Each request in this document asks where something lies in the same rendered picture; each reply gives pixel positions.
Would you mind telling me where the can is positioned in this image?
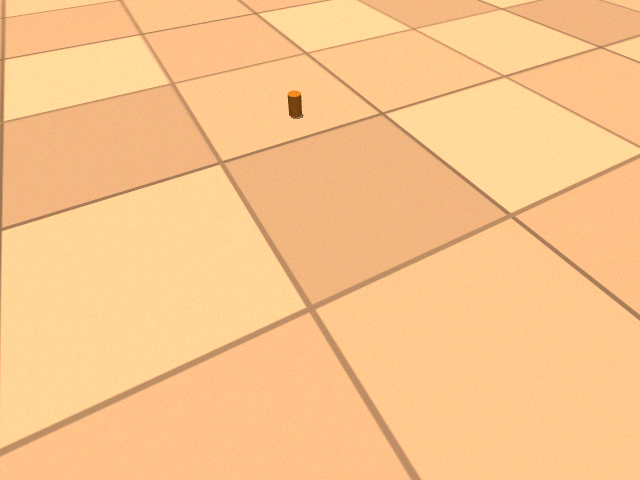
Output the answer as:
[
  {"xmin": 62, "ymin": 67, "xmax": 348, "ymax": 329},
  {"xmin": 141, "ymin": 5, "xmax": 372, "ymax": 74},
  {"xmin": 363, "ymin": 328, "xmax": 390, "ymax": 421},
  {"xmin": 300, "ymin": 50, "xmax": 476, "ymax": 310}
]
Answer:
[{"xmin": 288, "ymin": 91, "xmax": 302, "ymax": 117}]

